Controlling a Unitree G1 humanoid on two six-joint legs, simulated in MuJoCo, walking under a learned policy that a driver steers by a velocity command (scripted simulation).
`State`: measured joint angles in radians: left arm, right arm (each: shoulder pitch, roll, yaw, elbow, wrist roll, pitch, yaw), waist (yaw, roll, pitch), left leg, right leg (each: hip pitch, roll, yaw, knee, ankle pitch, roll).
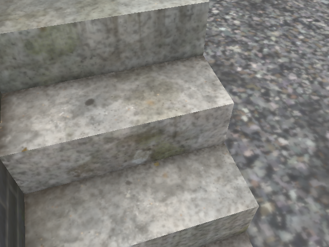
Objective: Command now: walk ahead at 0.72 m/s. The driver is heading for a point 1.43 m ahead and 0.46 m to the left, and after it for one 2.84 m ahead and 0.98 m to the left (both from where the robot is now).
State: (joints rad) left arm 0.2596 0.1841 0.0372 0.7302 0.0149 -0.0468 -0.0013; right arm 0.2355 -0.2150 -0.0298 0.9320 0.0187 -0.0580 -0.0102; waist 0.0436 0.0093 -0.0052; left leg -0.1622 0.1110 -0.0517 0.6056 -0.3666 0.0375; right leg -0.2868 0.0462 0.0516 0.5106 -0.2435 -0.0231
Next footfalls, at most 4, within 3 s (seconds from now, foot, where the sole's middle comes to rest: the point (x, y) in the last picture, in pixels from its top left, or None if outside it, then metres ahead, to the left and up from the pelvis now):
0.14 left None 0.01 0.11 -0.77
0.54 right None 0.35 -0.22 -0.58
1.10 left None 0.23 -0.04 -0.57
1.36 right None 0.33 -0.19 -0.57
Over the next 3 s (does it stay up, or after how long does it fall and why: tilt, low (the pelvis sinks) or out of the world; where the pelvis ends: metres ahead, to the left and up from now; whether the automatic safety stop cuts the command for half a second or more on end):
stays up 0.64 0.13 0.49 its command is cut before an obstacle after 0.3 s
